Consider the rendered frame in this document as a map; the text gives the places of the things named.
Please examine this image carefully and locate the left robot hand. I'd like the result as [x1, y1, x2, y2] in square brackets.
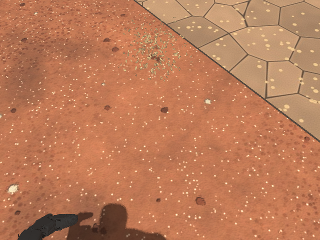
[17, 213, 78, 240]

